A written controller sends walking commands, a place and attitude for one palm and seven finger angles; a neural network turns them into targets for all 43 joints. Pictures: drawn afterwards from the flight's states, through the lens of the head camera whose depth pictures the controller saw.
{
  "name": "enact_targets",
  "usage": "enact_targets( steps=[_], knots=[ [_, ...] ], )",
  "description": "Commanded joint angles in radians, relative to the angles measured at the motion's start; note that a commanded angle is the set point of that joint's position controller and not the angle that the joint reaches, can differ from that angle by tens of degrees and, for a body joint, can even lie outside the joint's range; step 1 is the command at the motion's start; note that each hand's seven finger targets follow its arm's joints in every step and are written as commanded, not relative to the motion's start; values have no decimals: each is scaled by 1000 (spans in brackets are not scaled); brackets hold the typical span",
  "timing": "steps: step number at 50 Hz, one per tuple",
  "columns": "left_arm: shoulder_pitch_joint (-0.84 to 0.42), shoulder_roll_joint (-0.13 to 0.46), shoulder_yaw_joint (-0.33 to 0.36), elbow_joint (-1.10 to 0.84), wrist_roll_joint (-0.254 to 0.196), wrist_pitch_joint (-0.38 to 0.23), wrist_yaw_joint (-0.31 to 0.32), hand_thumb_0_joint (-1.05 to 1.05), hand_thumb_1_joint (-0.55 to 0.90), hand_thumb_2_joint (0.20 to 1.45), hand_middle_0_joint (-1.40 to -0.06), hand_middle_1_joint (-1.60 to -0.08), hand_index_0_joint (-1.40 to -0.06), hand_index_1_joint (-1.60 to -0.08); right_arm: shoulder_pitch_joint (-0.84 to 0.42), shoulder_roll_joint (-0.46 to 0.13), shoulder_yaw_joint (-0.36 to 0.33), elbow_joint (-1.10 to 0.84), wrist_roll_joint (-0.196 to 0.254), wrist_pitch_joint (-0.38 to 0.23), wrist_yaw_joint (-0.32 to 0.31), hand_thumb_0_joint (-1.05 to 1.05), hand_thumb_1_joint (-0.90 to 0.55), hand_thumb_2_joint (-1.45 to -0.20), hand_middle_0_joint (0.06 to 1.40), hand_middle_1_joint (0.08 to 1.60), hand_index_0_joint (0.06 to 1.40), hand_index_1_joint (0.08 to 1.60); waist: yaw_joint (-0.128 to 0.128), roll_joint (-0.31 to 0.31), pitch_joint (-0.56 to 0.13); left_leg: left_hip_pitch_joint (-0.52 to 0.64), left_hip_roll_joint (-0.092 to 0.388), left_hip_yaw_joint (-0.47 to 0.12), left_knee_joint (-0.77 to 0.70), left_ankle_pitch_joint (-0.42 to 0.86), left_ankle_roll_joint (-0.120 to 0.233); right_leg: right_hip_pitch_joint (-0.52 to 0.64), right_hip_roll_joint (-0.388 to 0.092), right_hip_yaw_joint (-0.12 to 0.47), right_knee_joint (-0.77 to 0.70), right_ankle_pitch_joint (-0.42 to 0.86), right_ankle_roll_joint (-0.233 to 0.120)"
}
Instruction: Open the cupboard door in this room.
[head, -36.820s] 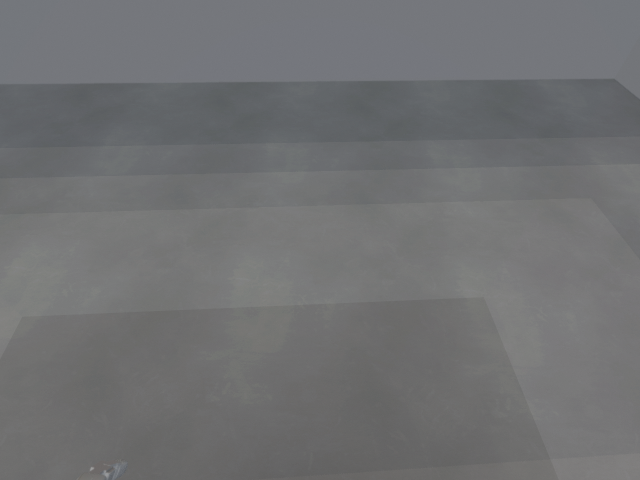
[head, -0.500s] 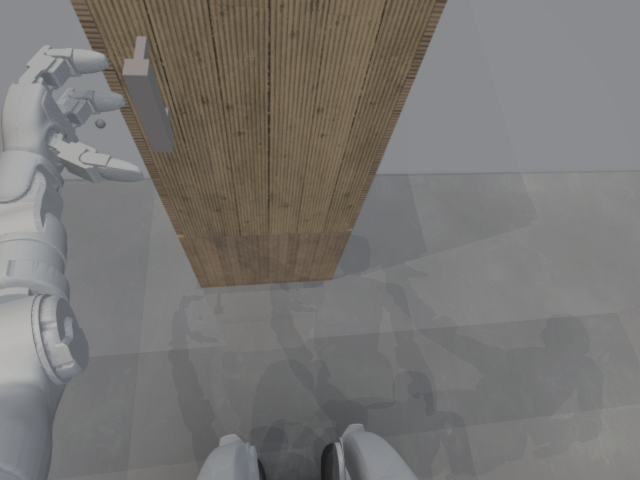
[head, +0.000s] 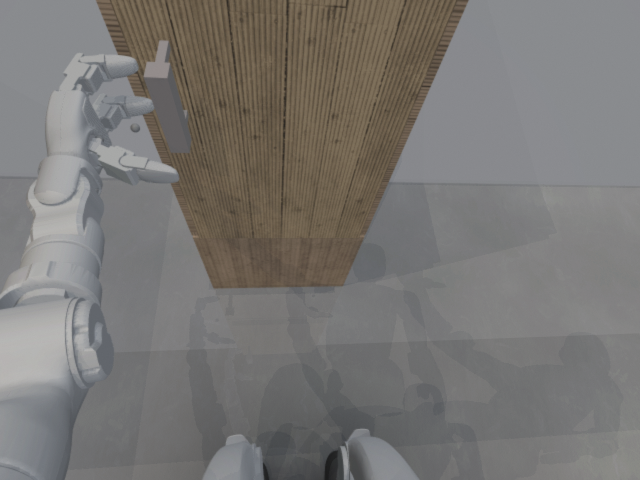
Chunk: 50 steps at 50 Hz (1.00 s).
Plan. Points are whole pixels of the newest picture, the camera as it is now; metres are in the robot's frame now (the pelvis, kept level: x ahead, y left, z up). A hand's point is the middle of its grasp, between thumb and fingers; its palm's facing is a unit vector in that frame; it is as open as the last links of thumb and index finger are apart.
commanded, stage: slide the fingers in behind the handle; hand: left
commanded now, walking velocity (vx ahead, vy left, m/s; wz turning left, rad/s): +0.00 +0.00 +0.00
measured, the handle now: (172, 99) +0.56 +0.15 +0.09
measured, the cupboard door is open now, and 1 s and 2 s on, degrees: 0 0 2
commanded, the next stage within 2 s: close the thumb around the handle in 0.86 s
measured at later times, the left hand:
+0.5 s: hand (148, 134) +0.51 +0.17 +0.09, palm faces +0.05 -1.00 +0.00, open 15.0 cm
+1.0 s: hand (182, 129) +0.51 +0.14 +0.09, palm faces -0.02 -1.00 -0.02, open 13.8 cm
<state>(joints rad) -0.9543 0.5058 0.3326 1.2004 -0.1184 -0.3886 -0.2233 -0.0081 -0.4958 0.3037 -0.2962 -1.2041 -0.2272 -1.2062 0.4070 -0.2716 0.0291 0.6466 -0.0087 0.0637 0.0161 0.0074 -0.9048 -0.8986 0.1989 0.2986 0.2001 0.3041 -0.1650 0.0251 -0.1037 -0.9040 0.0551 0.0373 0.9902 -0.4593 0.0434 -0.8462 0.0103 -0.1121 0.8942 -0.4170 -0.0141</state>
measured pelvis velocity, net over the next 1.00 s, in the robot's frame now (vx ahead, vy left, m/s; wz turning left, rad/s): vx -0.01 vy -0.01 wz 0.00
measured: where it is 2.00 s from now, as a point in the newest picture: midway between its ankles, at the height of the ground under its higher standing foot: outside the picture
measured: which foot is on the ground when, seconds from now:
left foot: down 0.00-1.00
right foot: down 0.00-1.00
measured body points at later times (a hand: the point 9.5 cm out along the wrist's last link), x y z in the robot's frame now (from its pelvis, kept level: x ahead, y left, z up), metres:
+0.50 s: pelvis +0.00 -0.01 +0.00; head +0.12 +0.02 +0.43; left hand +0.50 +0.23 +0.09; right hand +0.01 -0.27 -0.12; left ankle +0.00 +0.09 -0.68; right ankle +0.00 -0.12 -0.68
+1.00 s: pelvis -0.01 -0.01 +0.00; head +0.12 +0.00 +0.43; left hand +0.51 +0.19 +0.09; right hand -0.01 -0.27 -0.11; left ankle +0.00 +0.09 -0.68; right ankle +0.00 -0.12 -0.68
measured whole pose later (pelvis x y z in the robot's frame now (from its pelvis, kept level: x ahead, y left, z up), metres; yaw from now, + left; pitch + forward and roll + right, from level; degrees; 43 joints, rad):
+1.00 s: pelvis -0.01 -0.01 +0.00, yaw +0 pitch +20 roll -3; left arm -0.97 0.44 0.32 1.23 -0.07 -0.42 -0.16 -0.01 -0.49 0.30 -0.30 -1.22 -0.31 -1.23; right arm 0.41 -0.26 0.04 0.64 -0.01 0.04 0.03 0.01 -0.91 -0.90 0.20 0.30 0.20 0.30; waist -0.19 0.03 -0.10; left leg -0.89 0.06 0.05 0.98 -0.45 0.03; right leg -0.85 0.01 -0.10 0.92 -0.42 -0.02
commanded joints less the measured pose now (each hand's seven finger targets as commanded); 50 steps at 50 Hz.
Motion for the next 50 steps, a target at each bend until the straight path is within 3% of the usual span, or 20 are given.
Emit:
enact_targets(
  steps=[1,3,8,9,11,13,20,22,24,26,29,31,34,37,39,40,43,45,47,50],
  knots=[
    [-542,82,-79,-228,18,-61,-25,0,-500,300,-300,-1200,-300,-1200,184,-181,-67,-26,-6,-11,-9,0,-900,-900,200,300,200,300,-80,166,-441,502,-14,-128,-86,460,-21,6,48,56,-77,285,-9],
    [-506,86,-67,-222,18,-60,-22,0,-500,300,-300,-1200,-300,-1200,186,-182,-69,-26,-6,-14,-7,0,-900,-900,200,300,200,300,-65,165,-465,503,-18,-124,-82,472,-22,25,48,57,-75,297,-12],
    [-529,20,-122,-223,13,-55,-21,0,-500,300,-300,-1200,-300,-1200,182,-176,-70,-18,-5,-13,-3,0,-900,-900,200,300,200,300,-85,146,-440,499,-17,-129,-78,479,-20,10,49,54,-75,306,-10],
    [-558,-10,-149,-255,11,-62,-20,0,-500,300,-300,-1200,-300,-1200,181,-172,-70,-18,-7,-17,-1,0,-900,-900,200,300,200,300,-92,180,-450,522,-18,-130,-76,499,-20,1,47,53,-72,312,-12],
    [-536,8,-126,-247,11,-62,-13,0,-500,300,-300,-1200,-300,-1200,183,-176,-75,-11,-8,-19,2,0,-900,-900,200,300,200,300,-82,166,-471,535,-16,-135,-74,508,-23,8,49,51,-72,317,-13],
    [-542,-54,-173,-258,8,-64,-12,0,-500,300,-300,-1200,-300,-1200,175,-168,-73,-11,-8,-22,6,0,-900,-900,200,300,200,300,-89,155,-467,528,-21,-130,-77,490,-21,12,49,51,-77,315,-11],
    [-569,-64,-187,-278,17,-79,10,0,-500,300,-300,-1200,-300,-1200,178,-168,-77,3,-10,-28,13,0,-900,-900,200,300,200,300,-90,168,-470,541,-22,-138,-78,494,-22,3,49,50,-73,311,-14],
    [-547,-133,-234,-268,17,-82,14,0,-500,300,-300,-1200,-300,-1200,167,-160,-79,1,-9,-30,17,0,-900,-900,200,300,200,300,-92,166,-449,550,-21,-141,-82,481,-26,-19,49,44,-76,291,-15],
    [-571,-146,-245,-275,13,-87,21,0,-500,300,-300,-1200,-300,-1200,170,-162,-79,6,-10,-35,16,0,-900,-900,200,300,200,300,-102,152,-435,543,-22,-145,-83,468,-23,-26,47,43,-76,283,-17],
    [-581,-93,-207,-251,22,-85,31,0,-500,300,-300,-1200,-300,-1200,173,-170,-80,14,-10,-35,15,0,-900,-900,200,300,200,300,-95,147,-443,524,-25,-143,-85,438,-24,-15,47,48,-74,272,-16],
    [-607,-117,-230,-264,26,-94,36,0,-500,300,-300,-1200,-300,-1200,174,-165,-79,14,-11,-43,14,0,-900,-900,200,300,200,300,-105,156,-448,540,-26,-146,-85,450,-21,-20,45,48,-72,278,-18],
    [-588,-112,-220,-283,27,-102,35,0,-500,300,-300,-1200,-300,-1200,173,-165,-81,13,-13,-43,19,0,-900,-900,200,300,200,300,-87,183,-485,576,-22,-151,-81,498,-29,-23,46,46,-65,287,-19],
    [-598,-150,-252,-279,17,-105,33,0,-500,300,-300,-1200,-300,-1200,168,-162,-80,14,-11,-44,19,0,-900,-900,200,300,200,300,-102,154,-452,568,-20,-157,-86,481,-28,-29,48,41,-70,274,-19],
    [-559,-43,-109,-194,-11,-79,69,0,-500,300,-300,-1200,-300,-1200,165,-169,-74,6,-7,-45,10,0,-900,-900,200,300,200,300,-71,88,-441,484,-31,-138,-100,409,-25,32,50,46,-74,264,-14],
    [-507,144,48,-150,5,-71,112,0,-500,300,-300,-1200,-300,-1200,172,-179,-63,-9,-9,-46,2,0,-900,-900,200,300,200,300,-29,61,-425,380,-42,-110,-103,379,-15,115,46,65,-72,285,-11],
    [-506,173,54,-159,32,-75,128,0,-500,300,-300,-1200,-300,-1200,171,-173,-54,-26,-14,-46,6,0,-900,-900,200,300,200,300,-27,71,-431,353,-48,-98,-104,387,-12,147,43,72,-65,312,-7],
    [-475,93,-32,-185,72,-105,108,0,-500,300,-300,-1200,-300,-1200,159,-160,-56,-51,-10,-42,16,0,-900,-900,200,300,200,300,-43,84,-417,370,-43,-88,-96,384,-11,123,42,75,-68,314,-6],
    [-464,117,-10,-170,57,-102,85,0,-500,300,-300,-1200,-300,-1200,167,-169,-59,-58,-6,-36,10,0,-900,-900,200,300,200,300,-42,42,-435,355,-43,-88,-99,378,-9,156,47,79,-68,328,-4],
    [-507,124,-1,-183,33,-93,65,0,-500,300,-300,-1200,-300,-1200,166,-172,-60,-60,-2,-35,4,0,-900,-900,200,300,200,300,-50,56,-428,345,-43,-82,-104,342,-9,159,46,82,-79,308,-2],
    [-480,173,46,-210,19,-93,52,0,-388,348,-308,-1212,-308,-1212,178,-172,-61,-61,-2,-36,-3,0,-900,-900,200,300,200,300,-28,98,-495,372,-44,-72,-98,392,-8,197,47,91,-77,360,-3]
  ],
)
